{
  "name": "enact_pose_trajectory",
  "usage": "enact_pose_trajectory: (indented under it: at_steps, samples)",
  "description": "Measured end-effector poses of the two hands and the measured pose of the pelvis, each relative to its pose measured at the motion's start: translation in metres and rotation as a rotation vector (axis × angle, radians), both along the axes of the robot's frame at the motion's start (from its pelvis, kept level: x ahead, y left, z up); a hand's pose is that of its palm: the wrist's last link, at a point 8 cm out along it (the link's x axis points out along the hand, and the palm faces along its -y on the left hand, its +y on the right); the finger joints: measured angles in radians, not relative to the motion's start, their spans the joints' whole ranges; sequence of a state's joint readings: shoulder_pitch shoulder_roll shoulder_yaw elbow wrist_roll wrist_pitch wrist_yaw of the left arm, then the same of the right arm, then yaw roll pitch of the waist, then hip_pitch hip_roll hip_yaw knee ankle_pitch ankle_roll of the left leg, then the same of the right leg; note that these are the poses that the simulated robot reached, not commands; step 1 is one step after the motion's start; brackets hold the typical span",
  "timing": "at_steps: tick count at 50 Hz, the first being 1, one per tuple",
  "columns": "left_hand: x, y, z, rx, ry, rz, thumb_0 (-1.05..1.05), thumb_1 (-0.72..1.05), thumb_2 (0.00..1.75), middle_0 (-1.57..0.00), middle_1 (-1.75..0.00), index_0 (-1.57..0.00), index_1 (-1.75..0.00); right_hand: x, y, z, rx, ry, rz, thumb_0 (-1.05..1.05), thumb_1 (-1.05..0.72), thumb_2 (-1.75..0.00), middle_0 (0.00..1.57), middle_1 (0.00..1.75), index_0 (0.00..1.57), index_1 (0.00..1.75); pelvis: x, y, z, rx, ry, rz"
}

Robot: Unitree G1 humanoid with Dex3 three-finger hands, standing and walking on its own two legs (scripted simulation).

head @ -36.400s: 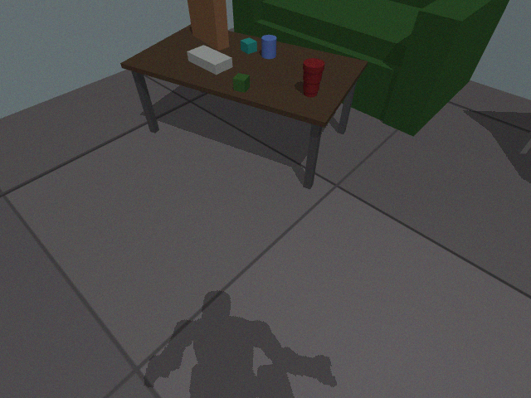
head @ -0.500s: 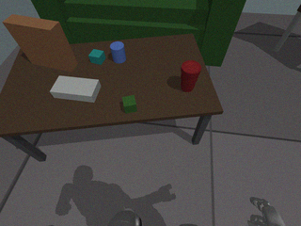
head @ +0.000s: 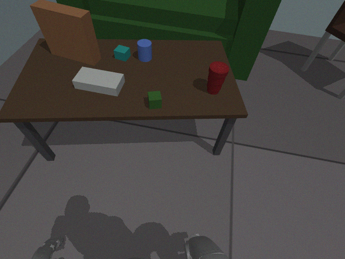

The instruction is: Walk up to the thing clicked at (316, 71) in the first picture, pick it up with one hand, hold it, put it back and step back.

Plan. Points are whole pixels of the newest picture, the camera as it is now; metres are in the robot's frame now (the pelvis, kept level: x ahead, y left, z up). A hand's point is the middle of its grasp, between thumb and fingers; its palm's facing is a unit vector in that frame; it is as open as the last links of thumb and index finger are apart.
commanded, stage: step back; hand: right
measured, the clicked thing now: (215, 79) +0.94 -0.24 -0.23
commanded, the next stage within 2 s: stand in 1.72 s
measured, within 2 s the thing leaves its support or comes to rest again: neither
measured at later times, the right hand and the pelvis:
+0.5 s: hand out of the picture -0.07 -0.30 -0.15, palm faces +0.03 +0.93 -0.37, open 7.4 cm; pelvis -0.16 -0.03 +0.01, yaw -4 degrees
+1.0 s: hand out of the picture -0.16 -0.29 -0.14, palm faces +0.00 +0.93 -0.37, open 7.4 cm; pelvis -0.25 -0.03 +0.01, yaw -1 degrees
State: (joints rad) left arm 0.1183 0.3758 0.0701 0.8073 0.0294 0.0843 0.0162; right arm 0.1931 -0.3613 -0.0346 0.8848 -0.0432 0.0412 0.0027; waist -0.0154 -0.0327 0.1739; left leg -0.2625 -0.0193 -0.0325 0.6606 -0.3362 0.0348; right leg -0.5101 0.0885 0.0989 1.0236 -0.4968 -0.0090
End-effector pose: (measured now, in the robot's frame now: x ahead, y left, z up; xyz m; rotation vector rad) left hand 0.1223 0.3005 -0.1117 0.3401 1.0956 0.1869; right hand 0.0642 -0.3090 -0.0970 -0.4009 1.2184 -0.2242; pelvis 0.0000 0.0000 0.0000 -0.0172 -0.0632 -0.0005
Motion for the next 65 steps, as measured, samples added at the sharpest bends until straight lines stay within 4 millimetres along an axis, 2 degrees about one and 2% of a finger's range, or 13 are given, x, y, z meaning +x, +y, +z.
enact_pose_trajectory:
  at_steps: [7, 13, 16, 20, 23, 26, 31, 36, 40, 46, 50, 60, 65]
  samples:
    - [-0.081, 0.007, -0.002, -0.007, 0.099, 0.029, 0.01, 0.9, 0.9, -0.21, -0.3, -0.21, -0.3, -0.017, -0.005, 0.022, -0.03, -0.071, 0.016, 0.01, -0.9, -0.9, 0.21, 0.3, 0.21, 0.3, -0.041, -0.004, 0.01, -0.014, 0.039, -0.042]
    - [-0.144, 0.001, -0.008, 0.041, 0.191, -0.007, 0.01, 0.9, 0.9, -0.2, -0.3, -0.21, -0.3, -0.03, -0.021, 0.011, -0.014, -0.171, 0.028, 0.0, -0.9, -0.9, 0.21, 0.3, 0.21, 0.3, -0.089, -0.016, -0.003, 0.008, 0.038, -0.101]
    - [-0.171, -0.01, -0.005, 0.054, 0.196, -0.007, 0.01, 0.9, 0.9, -0.2, -0.3, -0.21, -0.3, -0.05, -0.032, -0.003, 0.009, -0.188, 0.009, 0.0, -0.9, -0.9, 0.21, 0.3, 0.21, 0.3, -0.115, -0.022, -0.008, -0.032, 0.013, -0.091]
    - [-0.202, -0.019, 0.011, 0.057, 0.169, 0.003, 0.01, 0.9, 0.9, -0.21, -0.3, -0.21, -0.3, -0.089, -0.032, -0.008, 0.047, -0.142, -0.03, 0.0, -0.9, -0.9, 0.21, 0.3, 0.2, 0.3, -0.135, -0.028, 0.0, 0.031, 0.021, -0.098]
    - [-0.21, -0.019, 0.022, 0.075, 0.151, 0.004, 0.01, 0.9, 0.9, -0.21, -0.3, -0.21, -0.3, -0.12, -0.032, -0.008, 0.058, -0.109, -0.044, 0.0, -0.9, -0.9, 0.21, 0.3, 0.2, 0.3, -0.149, -0.027, 0.006, 0.055, 0.038, -0.084]
    - [-0.207, -0.014, 0.025, 0.094, 0.102, -0.016, 0.01, 0.9, 0.9, -0.21, -0.3, -0.21, -0.3, -0.153, -0.031, -0.012, 0.047, -0.062, -0.043, 0.0, -0.9, -0.9, 0.21, 0.3, 0.2, 0.3, -0.167, -0.024, 0.005, 0.048, 0.055, -0.06]
    - [-0.204, -0.001, 0.013, 0.084, -0.013, -0.017, 0.01, 0.9, 0.9, -0.21, -0.3, -0.21, -0.3, -0.201, -0.02, -0.023, 0.018, 0.022, -0.006, 0.01, -0.9, -0.9, 0.2, 0.3, 0.2, 0.3, -0.2, -0.017, -0.008, 0.036, 0.045, 0.006]
    - [-0.229, -0.006, 0.005, 0.027, 0.002, 0.008, 0.01, 0.9, 0.9, -0.2, -0.3, -0.21, -0.3, -0.234, -0.006, -0.01, 0.033, 0.031, -0.007, 0.01, -0.9, -0.9, 0.21, 0.3, 0.21, 0.3, -0.219, -0.016, 0.0, 0.03, 0.021, 0.002]
    - [-0.253, -0.015, 0.004, -0.012, 0.028, 0.011, 0.01, 0.9, 0.9, -0.2, -0.3, -0.21, -0.3, -0.24, -0.01, -0.001, 0.026, -0.012, -0.006, 0.01, -0.9, -0.9, 0.21, 0.3, 0.21, 0.3, -0.23, -0.02, 0.005, 0.013, 0.025, -0.012]
    - [-0.291, -0.029, 0.002, 0.001, 0.059, 0.011, 0.01, 0.9, 0.9, -0.21, -0.3, -0.21, -0.3, -0.233, -0.027, -0.006, 0.033, -0.088, -0.012, 0.01, -0.9, -0.9, 0.21, 0.3, 0.21, 0.3, -0.247, -0.029, 0.002, -0.028, 0.002, -0.024]
    - [-0.312, -0.028, 0.006, 0.002, 0.07, 0.027, 0.01, 0.9, 0.9, -0.21, -0.3, -0.21, -0.3, -0.233, -0.026, -0.002, 0.049, -0.107, -0.004, 0.01, -0.9, -0.9, 0.21, 0.3, 0.2, 0.3, -0.252, -0.028, 0.005, 0.001, 0.006, -0.026]
    - [-0.309, -0.009, 0.003, -0.019, 0.084, 0.045, 0.01, 0.9, 0.9, -0.21, -0.3, -0.21, -0.3, -0.256, -0.006, -0.002, 0.059, -0.028, -0.013, 0.0, -0.9, -0.9, 0.2, 0.3, 0.2, 0.3, -0.248, -0.015, 0.009, 0.007, 0.022, -0.022]
    - [-0.299, -0.008, 0.003, -0.014, 0.095, 0.041, 0.01, 0.9, 0.9, -0.21, -0.3, -0.21, -0.3, -0.251, 0.001, -0.003, 0.079, -0.004, -0.019, 0.01, -0.9, -0.9, 0.21, 0.3, 0.21, 0.3, -0.24, -0.017, 0.012, 0.001, 0.03, -0.022]
